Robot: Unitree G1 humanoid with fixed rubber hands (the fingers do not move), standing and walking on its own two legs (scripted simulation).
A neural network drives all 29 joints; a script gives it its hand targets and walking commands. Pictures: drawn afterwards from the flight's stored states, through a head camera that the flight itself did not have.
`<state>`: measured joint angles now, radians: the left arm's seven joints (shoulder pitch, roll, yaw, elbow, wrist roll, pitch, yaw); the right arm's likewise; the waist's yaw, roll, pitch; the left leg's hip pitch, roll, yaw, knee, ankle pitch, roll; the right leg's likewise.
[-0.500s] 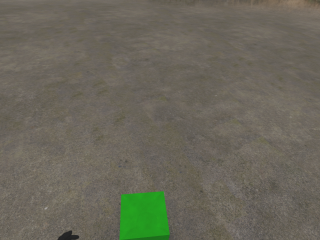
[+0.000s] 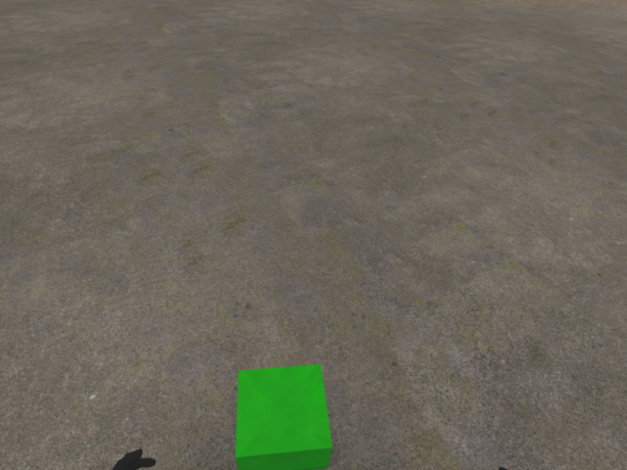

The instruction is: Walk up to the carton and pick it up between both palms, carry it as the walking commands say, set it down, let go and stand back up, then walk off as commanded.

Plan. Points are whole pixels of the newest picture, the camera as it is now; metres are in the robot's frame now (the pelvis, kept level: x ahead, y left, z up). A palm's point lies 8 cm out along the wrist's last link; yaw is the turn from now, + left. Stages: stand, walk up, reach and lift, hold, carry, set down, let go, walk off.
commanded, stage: walk off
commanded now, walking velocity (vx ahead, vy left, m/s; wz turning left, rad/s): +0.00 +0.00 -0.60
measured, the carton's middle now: (282, 418) +0.49 +0.06 -0.69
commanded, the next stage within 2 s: none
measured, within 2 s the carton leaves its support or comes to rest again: neither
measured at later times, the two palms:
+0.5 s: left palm out of the picture +0.10 +0.24 -0.11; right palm out of the picture +0.09 -0.29 -0.10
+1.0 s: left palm out of the picture +0.17 +0.22 -0.12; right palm out of the picture +0.08 -0.30 -0.10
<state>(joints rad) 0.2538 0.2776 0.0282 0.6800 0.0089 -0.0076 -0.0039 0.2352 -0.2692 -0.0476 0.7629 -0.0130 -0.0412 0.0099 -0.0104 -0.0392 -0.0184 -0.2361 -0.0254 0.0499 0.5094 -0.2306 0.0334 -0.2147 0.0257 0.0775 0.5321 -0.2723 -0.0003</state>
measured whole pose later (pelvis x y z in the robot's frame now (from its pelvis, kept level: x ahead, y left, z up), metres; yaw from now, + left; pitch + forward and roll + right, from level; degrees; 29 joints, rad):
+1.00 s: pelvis +0.02 -0.01 -0.01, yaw -16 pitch -1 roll -1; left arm 0.29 0.27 0.02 0.68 0.01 0.04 0.01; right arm 0.12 -0.27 -0.04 0.76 -0.01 0.06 -0.01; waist 0.02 -0.02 0.09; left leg -0.29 0.00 0.11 0.61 -0.30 0.06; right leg -0.32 0.06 0.14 0.83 -0.48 0.03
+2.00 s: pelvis +0.10 -0.01 +0.00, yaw -46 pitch -1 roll -4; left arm 0.24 0.27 0.04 0.68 0.01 0.05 0.01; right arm 0.17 -0.27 -0.04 0.76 -0.01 0.07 0.00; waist 0.01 -0.01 0.11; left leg -0.24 0.03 0.20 0.56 -0.32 0.08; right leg -0.42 0.06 0.11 0.97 -0.41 0.05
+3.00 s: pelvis +0.15 -0.05 -0.01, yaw -62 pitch -4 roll -2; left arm 0.23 0.27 0.06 0.68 0.01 0.08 0.01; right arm 0.25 -0.26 -0.04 0.76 -0.01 0.11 -0.01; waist -0.01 0.02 0.10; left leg -0.06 0.10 0.47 0.61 -0.49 0.10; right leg -0.43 -0.06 -0.08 1.06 -0.37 0.07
